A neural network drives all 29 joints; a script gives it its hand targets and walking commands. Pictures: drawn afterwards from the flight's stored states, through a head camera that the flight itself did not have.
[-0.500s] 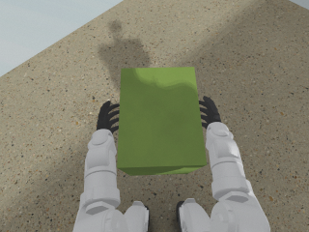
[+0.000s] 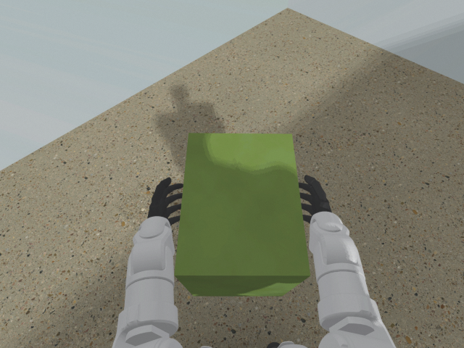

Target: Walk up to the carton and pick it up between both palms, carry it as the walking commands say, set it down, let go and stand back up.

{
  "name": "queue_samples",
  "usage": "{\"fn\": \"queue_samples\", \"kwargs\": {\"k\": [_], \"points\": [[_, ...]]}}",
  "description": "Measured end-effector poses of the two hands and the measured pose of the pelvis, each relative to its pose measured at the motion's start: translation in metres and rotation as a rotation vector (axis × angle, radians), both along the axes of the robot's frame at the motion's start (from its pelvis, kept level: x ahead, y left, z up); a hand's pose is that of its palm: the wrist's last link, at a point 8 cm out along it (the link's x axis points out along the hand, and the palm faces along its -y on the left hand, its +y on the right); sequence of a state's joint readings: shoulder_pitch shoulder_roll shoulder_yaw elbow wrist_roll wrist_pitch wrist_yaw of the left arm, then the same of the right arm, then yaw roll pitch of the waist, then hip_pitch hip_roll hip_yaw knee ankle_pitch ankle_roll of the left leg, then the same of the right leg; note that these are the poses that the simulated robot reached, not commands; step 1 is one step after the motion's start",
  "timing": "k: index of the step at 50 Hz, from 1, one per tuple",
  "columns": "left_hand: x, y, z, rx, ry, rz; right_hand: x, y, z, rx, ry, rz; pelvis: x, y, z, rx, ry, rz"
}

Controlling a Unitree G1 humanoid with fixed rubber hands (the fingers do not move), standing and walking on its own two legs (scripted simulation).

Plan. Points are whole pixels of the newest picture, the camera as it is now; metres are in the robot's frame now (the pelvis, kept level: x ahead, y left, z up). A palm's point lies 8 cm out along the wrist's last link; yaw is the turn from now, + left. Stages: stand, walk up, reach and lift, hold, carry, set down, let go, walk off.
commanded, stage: reach and lift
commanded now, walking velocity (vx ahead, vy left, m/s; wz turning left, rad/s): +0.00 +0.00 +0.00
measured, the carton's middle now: (239, 221) +0.36 +0.02 -0.08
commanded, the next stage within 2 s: hold in 1.70 s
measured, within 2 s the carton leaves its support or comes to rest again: neither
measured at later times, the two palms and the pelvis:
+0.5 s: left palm (148, 216) +0.30 +0.16 +0.07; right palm (332, 212) +0.31 -0.13 +0.06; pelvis +0.00 +0.00 +0.01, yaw +0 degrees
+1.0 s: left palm (153, 216) +0.30 +0.15 +0.07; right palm (340, 213) +0.31 -0.14 +0.07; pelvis +0.01 +0.00 +0.01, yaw +1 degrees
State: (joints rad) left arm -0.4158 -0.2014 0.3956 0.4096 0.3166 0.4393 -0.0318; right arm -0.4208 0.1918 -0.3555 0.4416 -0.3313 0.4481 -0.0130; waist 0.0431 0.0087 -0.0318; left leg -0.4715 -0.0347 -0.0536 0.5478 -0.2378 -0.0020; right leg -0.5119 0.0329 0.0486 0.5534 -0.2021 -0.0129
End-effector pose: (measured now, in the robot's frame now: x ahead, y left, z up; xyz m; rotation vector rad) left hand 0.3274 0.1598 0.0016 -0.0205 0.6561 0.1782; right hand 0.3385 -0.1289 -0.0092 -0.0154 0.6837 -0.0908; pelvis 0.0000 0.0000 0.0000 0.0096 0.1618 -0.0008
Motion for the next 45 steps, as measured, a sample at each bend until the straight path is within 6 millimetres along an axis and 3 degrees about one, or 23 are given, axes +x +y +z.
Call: {"fn": "queue_samples", "kwargs": {"k": [26,45], "points": [[-0.024,-0.002,0.066,0.022,-0.026,-0.023,-0.026,-0.002,0.068,-0.022,-0.029,0.006,0.003,0.0,0.014,-0.008,-0.251,0.0],[-0.026,-0.01,0.068,0.007,-0.011,-0.04,-0.032,-0.01,0.075,-0.022,-0.014,-0.023,0.002,-0.001,0.013,-0.012,-0.296,0.011]]}}
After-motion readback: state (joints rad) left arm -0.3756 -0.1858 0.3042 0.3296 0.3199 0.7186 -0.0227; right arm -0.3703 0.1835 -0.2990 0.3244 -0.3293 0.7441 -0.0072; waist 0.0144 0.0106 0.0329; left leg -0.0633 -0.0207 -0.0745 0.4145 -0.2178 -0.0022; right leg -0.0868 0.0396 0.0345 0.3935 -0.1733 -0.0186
